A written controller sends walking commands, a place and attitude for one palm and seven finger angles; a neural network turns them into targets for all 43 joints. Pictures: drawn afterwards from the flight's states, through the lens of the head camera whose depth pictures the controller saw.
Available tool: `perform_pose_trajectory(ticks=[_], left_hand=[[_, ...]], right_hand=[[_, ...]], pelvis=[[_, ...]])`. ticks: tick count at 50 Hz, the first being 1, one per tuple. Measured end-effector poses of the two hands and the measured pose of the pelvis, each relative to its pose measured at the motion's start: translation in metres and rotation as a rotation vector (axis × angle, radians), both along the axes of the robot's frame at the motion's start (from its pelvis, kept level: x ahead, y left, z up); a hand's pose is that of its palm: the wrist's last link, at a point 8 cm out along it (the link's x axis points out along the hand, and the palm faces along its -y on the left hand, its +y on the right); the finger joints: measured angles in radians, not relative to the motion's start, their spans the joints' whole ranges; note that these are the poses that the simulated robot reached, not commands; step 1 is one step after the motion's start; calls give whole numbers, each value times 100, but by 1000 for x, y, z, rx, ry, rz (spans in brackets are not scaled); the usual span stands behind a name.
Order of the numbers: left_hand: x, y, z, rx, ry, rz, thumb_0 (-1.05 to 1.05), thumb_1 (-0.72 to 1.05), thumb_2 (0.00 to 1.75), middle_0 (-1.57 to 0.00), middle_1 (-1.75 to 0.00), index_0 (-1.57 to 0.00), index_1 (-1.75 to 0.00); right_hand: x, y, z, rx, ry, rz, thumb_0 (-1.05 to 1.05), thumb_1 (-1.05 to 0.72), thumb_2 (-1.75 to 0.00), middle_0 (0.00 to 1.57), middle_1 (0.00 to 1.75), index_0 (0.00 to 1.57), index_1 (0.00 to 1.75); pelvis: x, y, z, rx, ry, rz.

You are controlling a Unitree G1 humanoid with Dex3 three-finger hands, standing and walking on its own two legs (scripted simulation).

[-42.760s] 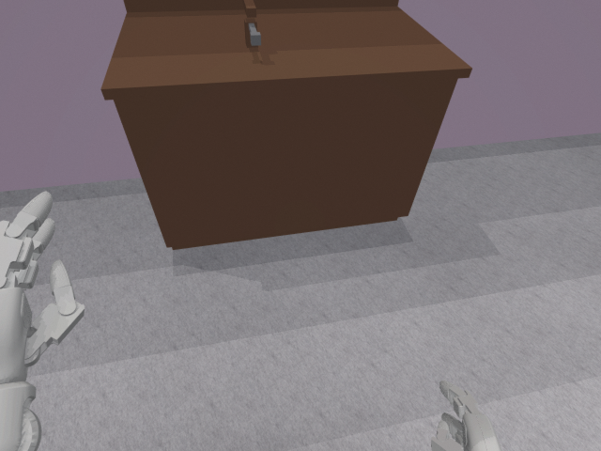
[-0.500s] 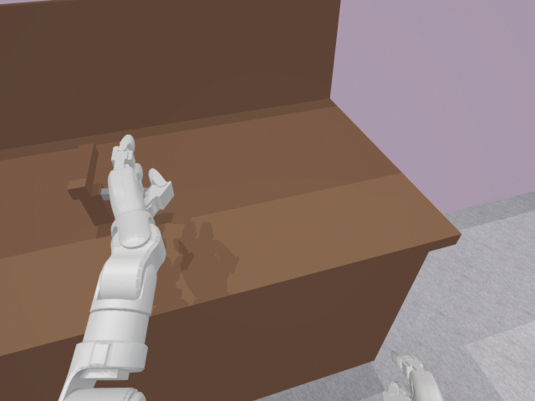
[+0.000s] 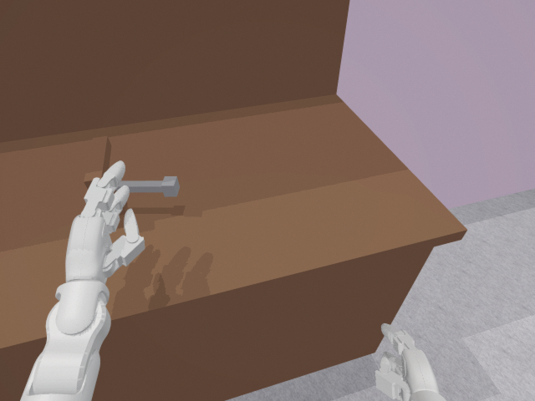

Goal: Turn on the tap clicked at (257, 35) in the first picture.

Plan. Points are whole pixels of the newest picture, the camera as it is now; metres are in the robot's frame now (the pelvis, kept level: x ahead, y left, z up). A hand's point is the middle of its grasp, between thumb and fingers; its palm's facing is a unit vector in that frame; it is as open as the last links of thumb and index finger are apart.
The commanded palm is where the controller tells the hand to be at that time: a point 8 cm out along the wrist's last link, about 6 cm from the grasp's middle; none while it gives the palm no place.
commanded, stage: draw the hand back beside the body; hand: left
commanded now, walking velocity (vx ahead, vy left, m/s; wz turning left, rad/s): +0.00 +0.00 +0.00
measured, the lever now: (170, 186) +0.47 +0.23 +0.07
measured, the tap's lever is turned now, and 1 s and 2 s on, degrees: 74 74 74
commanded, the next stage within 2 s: step back with the hand held close in 0.78 s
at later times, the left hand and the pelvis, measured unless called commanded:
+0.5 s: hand (72, 278) +0.21 +0.26 +0.15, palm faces +0.38 -0.87 -0.31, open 7.4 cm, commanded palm +0.17 +0.30 +0.16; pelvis +0.01 +0.01 +0.00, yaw +1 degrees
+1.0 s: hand (61, 270) +0.21 +0.26 +0.17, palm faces +0.43 -0.83 -0.35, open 7.4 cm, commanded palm +0.16 +0.29 +0.17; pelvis +0.01 +0.00 +0.00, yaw +2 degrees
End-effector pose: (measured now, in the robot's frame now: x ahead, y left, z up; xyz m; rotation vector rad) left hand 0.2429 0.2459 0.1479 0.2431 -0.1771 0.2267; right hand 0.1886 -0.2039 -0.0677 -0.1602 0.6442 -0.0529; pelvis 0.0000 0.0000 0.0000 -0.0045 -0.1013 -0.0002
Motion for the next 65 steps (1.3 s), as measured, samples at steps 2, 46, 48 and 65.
perform_pose_trajectory(ticks=[2,46,48,65], left_hand=[[-7,6,-2,8,14,12,1,90,90,-19,-23,-18,-24],[-79,43,16,117,-14,178,1,90,90,-21,-30,-20,-30],[-79,45,24,141,-40,179,1,89,90,-21,-30,-21,-30],[-113,48,8,212,44,118,1,89,90,-21,-30,-21,-30]], right_hand=[[1,4,1,3,-9,5,2,-91,-90,20,30,20,30],[15,7,-5,-38,-2,74,2,-91,-90,20,30,20,30],[14,5,-5,-42,1,68,2,-91,-90,20,30,20,30],[-38,-11,-14,-102,85,-38,2,-91,-90,20,30,20,30]], pelvis=[[2,2,0,-2,-3,-3],[12,6,-2,-7,-1,30],[11,5,-3,-11,8,29],[-30,14,-11,-16,97,24]])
